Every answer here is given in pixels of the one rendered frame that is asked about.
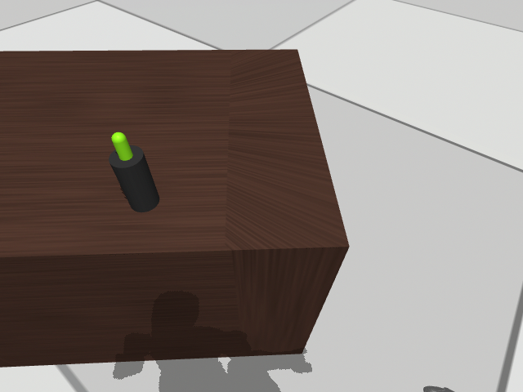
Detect bottle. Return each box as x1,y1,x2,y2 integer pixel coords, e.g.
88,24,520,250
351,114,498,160
109,132,159,212

